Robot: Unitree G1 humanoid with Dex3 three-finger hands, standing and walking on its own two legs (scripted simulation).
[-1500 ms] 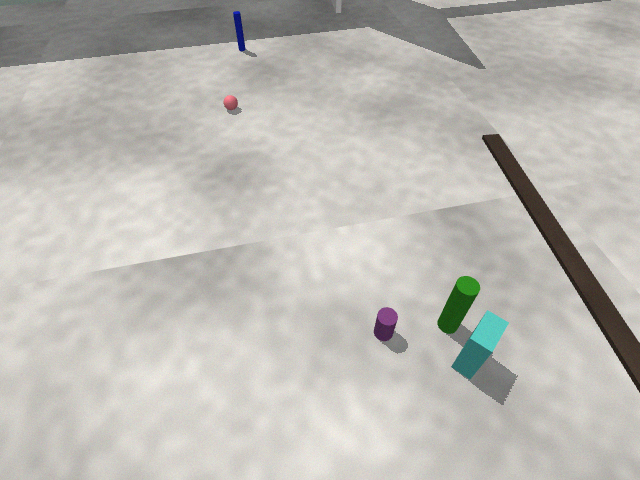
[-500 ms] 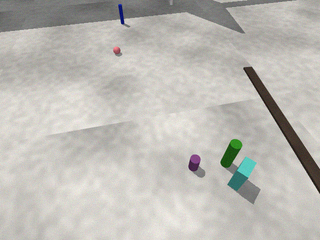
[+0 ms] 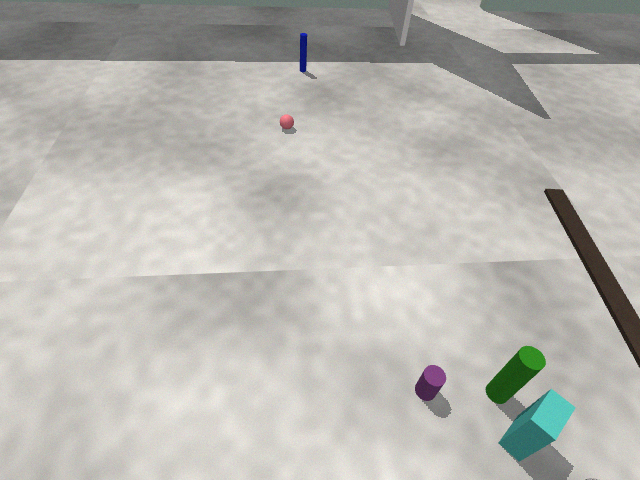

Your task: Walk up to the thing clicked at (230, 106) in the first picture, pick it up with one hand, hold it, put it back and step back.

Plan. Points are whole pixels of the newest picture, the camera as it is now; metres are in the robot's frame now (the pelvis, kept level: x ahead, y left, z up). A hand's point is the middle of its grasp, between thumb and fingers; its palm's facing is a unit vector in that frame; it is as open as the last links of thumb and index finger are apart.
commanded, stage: walk up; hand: left
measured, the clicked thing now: (286, 121) +2.00 +0.23 -0.71
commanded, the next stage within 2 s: none
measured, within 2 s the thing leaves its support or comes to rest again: neither
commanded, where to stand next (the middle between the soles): +1.66 -0.01 m, yaw +2 degrees
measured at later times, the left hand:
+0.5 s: hand (192, 286) +0.45 +0.26 -0.12, palm faces -0.05 -0.92 -0.38, open 7.4 cm
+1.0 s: hand (188, 232) +0.61 +0.31 -0.16, palm faces +0.00 -0.94 -0.33, open 7.4 cm
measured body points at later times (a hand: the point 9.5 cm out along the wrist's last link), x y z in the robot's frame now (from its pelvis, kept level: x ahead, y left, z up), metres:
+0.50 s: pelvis +0.29 -0.01 -0.01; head +0.31 -0.03 +0.44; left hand +0.45 +0.30 -0.09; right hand +0.28 -0.34 -0.14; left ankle +0.08 +0.13 -0.68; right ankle +0.41 -0.13 -0.72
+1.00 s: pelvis +0.59 +0.03 +0.00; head +0.61 +0.07 +0.45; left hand +0.61 +0.36 -0.13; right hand +0.73 -0.29 -0.07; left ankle +0.66 +0.14 -0.72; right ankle +0.48 -0.13 -0.64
